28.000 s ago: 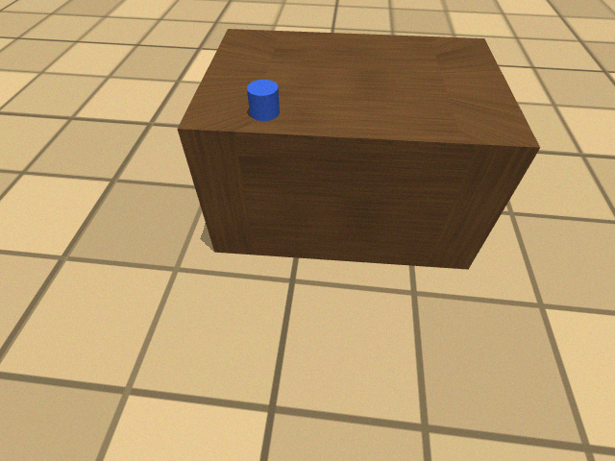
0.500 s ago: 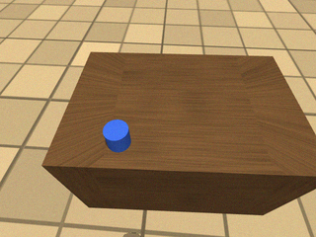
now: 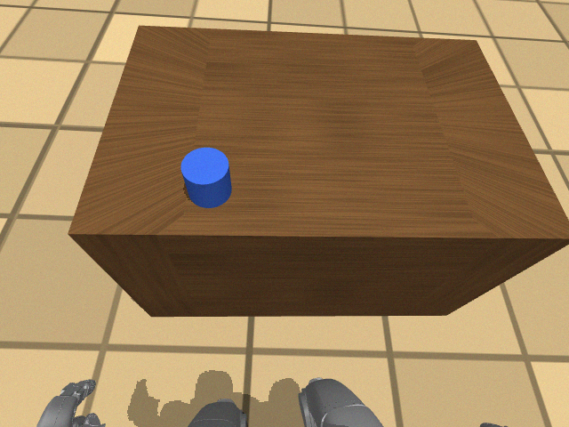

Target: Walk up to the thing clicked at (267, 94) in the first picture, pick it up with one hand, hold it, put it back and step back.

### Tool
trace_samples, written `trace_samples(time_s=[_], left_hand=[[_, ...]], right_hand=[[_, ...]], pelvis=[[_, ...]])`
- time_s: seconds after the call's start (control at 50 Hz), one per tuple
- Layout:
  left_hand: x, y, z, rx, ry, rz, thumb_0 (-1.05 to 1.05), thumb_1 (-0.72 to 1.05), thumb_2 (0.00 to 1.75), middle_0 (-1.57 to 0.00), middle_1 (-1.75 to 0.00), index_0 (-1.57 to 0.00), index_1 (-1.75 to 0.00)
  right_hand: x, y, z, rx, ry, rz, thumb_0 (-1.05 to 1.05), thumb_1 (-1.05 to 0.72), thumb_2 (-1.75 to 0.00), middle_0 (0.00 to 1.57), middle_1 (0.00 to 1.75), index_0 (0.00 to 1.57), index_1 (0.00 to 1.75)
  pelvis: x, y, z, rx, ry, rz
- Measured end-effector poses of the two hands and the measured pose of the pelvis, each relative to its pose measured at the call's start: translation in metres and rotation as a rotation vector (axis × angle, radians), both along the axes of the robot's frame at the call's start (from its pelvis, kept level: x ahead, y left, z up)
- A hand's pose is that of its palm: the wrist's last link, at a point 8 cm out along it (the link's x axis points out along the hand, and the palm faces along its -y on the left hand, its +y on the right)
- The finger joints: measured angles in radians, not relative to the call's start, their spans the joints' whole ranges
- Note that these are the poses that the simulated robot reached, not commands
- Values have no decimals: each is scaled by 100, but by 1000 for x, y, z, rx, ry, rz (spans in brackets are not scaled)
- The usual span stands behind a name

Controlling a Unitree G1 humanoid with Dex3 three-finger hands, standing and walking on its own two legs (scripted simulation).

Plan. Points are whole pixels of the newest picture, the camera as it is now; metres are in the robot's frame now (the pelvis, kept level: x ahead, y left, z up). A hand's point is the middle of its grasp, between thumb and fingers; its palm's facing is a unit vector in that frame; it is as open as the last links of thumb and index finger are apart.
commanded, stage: step back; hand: left
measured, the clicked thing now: (207, 178) +0.55 +0.14 -0.12
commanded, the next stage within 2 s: none
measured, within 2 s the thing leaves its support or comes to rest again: neither
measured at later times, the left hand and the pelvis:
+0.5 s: hand out of the picture +0.01 +0.25 -0.13, palm faces +0.02 -0.91 -0.42, open 7.4 cm; pelvis -0.13 -0.02 -0.01, yaw +2 degrees
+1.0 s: hand out of the picture -0.23 +0.22 -0.14, palm faces -0.04 -0.91 -0.41, open 7.4 cm; pelvis -0.29 -0.04 +0.00, yaw -3 degrees
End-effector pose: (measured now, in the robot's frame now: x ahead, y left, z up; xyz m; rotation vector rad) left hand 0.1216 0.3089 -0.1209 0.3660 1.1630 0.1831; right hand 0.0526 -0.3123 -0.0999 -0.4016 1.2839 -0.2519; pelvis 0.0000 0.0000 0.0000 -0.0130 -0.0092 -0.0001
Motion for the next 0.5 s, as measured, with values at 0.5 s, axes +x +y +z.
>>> trace_samples(time_s=[0.5], left_hand=[[-126,-16,30,45,-133,11,1,90,90,-20,-30,-21,-30]], right_hand=[[-74,-20,-14,24,-107,88,1,-91,-90,21,30,20,30]], pelvis=[[-126,-16,-5,27,-21,28]])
